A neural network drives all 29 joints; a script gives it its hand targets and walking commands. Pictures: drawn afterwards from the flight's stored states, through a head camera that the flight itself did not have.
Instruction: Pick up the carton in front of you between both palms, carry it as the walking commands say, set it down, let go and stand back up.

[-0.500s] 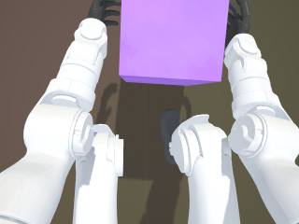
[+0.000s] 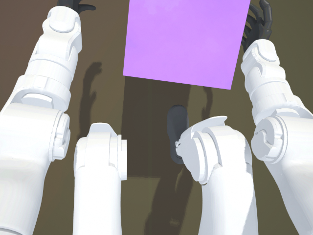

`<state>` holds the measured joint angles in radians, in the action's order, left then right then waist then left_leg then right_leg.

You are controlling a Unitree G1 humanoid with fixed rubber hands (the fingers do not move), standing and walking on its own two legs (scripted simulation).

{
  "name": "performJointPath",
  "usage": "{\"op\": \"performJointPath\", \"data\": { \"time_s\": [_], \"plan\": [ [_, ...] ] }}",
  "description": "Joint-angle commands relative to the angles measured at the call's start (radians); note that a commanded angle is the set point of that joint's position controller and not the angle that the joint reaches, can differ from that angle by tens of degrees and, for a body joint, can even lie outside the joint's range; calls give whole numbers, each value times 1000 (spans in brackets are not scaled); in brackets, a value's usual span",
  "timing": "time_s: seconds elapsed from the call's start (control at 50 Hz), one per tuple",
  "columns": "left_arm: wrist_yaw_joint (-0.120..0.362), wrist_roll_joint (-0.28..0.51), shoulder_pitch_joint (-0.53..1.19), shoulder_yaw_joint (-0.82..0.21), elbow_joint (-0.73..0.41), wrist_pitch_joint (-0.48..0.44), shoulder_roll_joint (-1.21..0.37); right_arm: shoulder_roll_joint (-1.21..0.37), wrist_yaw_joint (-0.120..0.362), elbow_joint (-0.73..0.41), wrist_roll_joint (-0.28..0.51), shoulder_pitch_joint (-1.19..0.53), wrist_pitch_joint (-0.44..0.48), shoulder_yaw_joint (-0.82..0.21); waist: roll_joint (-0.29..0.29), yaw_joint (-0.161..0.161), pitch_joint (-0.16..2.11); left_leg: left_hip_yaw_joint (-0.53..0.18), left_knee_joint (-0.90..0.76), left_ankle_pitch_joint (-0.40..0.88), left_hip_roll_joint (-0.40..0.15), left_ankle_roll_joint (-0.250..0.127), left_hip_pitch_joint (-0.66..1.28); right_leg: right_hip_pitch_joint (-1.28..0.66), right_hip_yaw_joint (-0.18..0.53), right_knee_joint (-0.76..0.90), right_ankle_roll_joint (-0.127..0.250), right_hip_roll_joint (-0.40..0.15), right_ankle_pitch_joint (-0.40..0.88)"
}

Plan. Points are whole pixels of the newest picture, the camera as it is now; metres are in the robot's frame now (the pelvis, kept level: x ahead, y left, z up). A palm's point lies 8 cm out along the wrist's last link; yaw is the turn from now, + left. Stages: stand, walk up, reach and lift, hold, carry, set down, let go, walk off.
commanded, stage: set down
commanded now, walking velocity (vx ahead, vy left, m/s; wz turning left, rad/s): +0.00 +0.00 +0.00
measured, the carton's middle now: (172, 37) +0.49 -0.09 -0.25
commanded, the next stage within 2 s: let go in 1.14 s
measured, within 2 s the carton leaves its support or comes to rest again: neither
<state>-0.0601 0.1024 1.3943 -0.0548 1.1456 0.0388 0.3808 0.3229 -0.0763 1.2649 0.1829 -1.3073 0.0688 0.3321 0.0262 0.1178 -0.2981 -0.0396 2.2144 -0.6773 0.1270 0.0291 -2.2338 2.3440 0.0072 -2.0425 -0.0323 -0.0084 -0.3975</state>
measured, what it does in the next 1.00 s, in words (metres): rises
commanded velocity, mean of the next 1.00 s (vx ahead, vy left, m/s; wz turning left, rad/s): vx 0.00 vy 0.00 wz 0.00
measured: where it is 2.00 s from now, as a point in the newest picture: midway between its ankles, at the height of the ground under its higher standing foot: (144, 158)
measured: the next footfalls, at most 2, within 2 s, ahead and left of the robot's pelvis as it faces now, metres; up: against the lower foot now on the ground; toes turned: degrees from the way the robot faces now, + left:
none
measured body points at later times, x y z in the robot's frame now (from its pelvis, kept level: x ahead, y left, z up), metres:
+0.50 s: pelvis +0.00 +0.00 +0.07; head +0.33 -0.02 +0.37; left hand +0.58 +0.11 -0.06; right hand +0.48 -0.26 -0.07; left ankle +0.08 +0.11 -0.34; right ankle +0.16 -0.13 -0.34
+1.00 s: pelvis +0.04 -0.01 +0.19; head +0.33 -0.02 +0.53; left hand +0.58 +0.12 +0.09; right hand +0.47 -0.27 +0.09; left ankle +0.08 +0.11 -0.34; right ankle +0.15 -0.13 -0.34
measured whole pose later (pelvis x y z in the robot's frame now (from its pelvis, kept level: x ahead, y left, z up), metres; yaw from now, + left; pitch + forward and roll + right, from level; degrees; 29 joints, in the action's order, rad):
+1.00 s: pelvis +0.04 -0.01 +0.19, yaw +0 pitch +47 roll +1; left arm 0.01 0.00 1.07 0.16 0.89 0.15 0.31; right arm 0.15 -0.06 0.65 0.07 -0.83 -0.13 0.34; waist -0.04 0.13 0.13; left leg -0.03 1.49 -0.55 0.07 0.01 -1.77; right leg 1.88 0.03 -1.38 -0.02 0.02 -0.33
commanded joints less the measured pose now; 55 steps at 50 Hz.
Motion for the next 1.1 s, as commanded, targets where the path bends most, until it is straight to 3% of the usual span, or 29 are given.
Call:
{"op": "performJointPath", "data": {
  "time_s": [0.0, 0.16, 0.22, 0.28, 0.44, 0.52, 0.72, 0.86, 1.08],
  "plan": [
    [11, 57, 302, -41, -153, -23, 2, 71, -3, -107, 47, -118, 33, -29, -200, 81, 1002, -21, -252, 337, -95, 8, 271, -633, -22, 23, -5, -14, 366],
    [-24, 3, 226, 42, -281, 15, 72, 81, -23, -355, 90, -29, -21, -71, -191, 25, 1337, 56, -283, 284, -74, 5, 448, -886, -41, 70, -9, 15, 367],
    [-35, -2, 217, 71, -361, 50, 74, 98, -43, -482, 46, 18, -66, -42, -169, 50, 1447, 81, -333, 214, -56, -3, 506, -977, -70, 129, -8, 29, 316],
    [-32, -5, 199, 101, -346, 85, 70, 92, -58, -551, -14, 26, -109, -6, -130, 67, 1367, 82, -385, 135, -44, -16, 470, -946, -85, 188, -11, 35, 226],
    [0, -36, 101, 171, -214, 81, 60, -22, -46, -570, -59, 76, -140, -29, -52, 36, 1234, 83, -501, 113, -36, -34, 357, -940, -82, 291, -30, 39, 187],
    [16, -58, 62, 186, -235, 74, 59, -43, -38, -590, -79, 142, -148, -12, -69, 39, 1286, 88, -555, 157, -28, -30, 399, -983, -81, 349, -31, 50, 233],
    [38, -72, 3, 177, -411, 100, 44, -35, -13, -731, -88, 262, -177, 18, -164, 51, 1460, 93, -702, 328, -18, -2, 667, -1107, -93, 509, -20, 68, 384],
    [59, -92, -69, 211, -388, 105, 34, -63, 7, -730, -93, 310, -187, 12, -144, 34, 1405, 83, -836, 367, -23, -3, 731, -1198, -82, 635, -24, 70, 410],
    [93, -121, -118, 246, -334, 84, 23, -95, 20, -710, -152, 347, -174, 35, -119, 44, 1307, 60, -1064, 394, -29, -7, 873, -1354, -64, 855, -23, 57, 415]
  ]
}}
